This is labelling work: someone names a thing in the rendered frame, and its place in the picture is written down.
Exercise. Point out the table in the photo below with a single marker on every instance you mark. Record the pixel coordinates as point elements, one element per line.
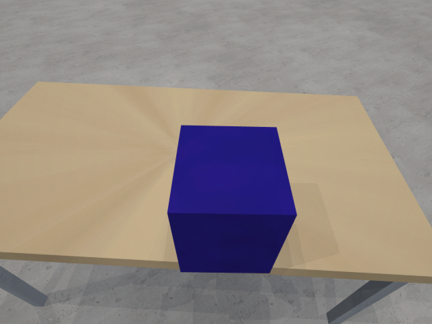
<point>86,173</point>

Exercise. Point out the carton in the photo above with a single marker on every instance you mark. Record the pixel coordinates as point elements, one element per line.
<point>230,206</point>

